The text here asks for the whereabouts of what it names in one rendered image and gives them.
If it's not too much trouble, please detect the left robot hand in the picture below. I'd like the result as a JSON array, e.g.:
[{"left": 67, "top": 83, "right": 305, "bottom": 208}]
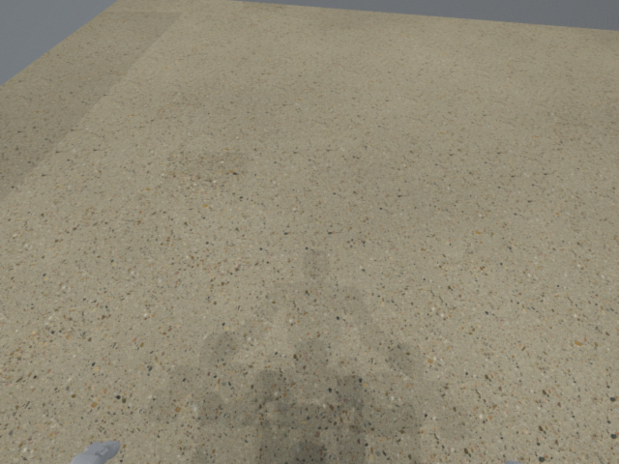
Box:
[{"left": 69, "top": 441, "right": 121, "bottom": 464}]

